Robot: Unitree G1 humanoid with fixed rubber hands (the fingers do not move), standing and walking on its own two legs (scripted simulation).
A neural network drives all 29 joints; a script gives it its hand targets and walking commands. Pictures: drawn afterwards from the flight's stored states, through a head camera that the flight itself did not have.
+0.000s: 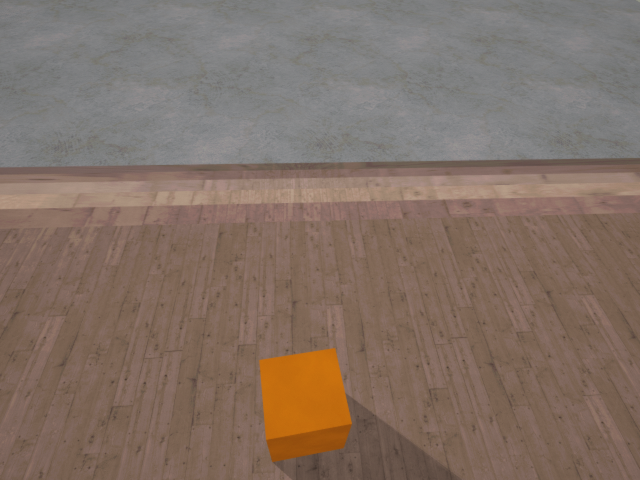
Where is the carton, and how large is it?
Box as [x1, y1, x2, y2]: [259, 348, 351, 461]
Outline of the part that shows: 334,348 259,360 266,441 272,461 343,447 351,422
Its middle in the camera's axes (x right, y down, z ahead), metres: -0.04 +0.46 +1.08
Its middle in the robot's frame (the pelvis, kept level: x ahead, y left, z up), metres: +0.41 +0.02 -0.65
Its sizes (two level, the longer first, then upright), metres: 0.210 0.200 0.250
